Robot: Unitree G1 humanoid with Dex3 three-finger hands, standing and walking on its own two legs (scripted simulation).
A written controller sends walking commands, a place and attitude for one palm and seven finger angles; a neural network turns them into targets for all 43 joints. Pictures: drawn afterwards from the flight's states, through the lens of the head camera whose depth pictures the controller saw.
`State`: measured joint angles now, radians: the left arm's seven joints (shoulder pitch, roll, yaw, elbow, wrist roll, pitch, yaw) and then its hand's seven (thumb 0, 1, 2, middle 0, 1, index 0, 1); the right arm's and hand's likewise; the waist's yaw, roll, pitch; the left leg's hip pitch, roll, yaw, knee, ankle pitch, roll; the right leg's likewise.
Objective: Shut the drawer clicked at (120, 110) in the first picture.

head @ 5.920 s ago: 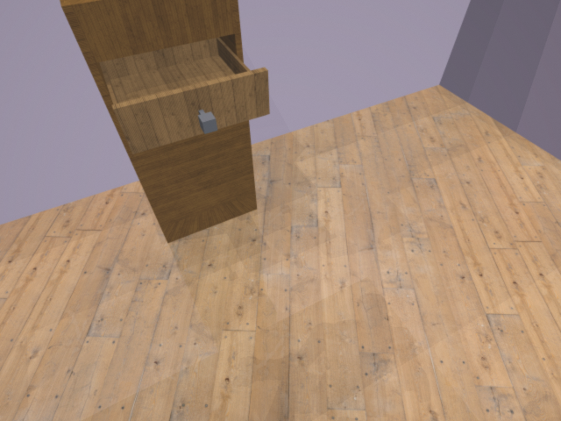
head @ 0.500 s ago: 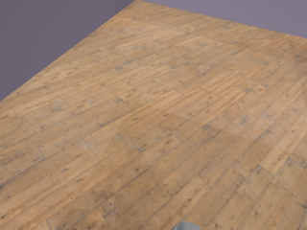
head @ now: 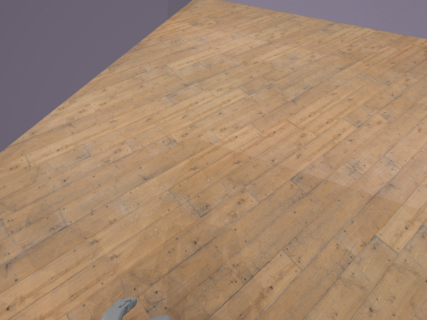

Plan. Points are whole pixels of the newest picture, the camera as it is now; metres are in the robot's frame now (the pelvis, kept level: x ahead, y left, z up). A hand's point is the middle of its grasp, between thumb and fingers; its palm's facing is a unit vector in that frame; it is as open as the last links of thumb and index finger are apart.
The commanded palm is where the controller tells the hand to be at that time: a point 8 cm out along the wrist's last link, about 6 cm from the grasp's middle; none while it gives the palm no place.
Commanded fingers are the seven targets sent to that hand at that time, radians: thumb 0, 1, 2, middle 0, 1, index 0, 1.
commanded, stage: turn to face it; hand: left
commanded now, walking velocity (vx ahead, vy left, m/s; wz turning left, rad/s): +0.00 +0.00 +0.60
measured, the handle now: out of the picture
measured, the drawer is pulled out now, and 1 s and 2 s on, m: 0.24 0.24 0.24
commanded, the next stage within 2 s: none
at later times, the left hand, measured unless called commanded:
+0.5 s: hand out of the picture +0.03 +0.23 -0.15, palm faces +0.30 -0.91 -0.29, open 7.4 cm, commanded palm none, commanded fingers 0.00 0.90 0.90 -0.20 -0.30 -0.20 -0.30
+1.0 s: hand out of the picture -0.09 +0.15 -0.16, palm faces +0.60 -0.75 -0.27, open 7.3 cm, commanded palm none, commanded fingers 0.00 0.90 0.90 -0.20 -0.30 -0.20 -0.30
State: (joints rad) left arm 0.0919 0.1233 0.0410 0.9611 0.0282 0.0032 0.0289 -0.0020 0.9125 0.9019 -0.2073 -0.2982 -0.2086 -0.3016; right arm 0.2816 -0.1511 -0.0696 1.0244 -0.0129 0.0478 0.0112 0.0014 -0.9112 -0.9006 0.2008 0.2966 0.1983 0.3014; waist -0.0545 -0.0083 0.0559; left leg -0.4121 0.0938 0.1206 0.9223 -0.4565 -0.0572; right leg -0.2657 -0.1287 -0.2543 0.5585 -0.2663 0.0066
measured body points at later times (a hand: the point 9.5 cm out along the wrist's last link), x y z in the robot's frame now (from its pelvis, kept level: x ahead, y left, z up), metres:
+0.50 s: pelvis +0.01 +0.00 +0.01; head +0.05 +0.00 +0.45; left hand +0.02 +0.28 -0.13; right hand +0.15 -0.23 -0.14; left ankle +0.02 +0.11 -0.73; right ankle +0.03 -0.14 -0.70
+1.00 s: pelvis +0.01 -0.04 +0.00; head +0.05 -0.02 +0.45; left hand -0.12 +0.19 -0.13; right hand +0.25 -0.18 -0.14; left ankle -0.09 +0.06 -0.70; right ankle +0.04 -0.14 -0.73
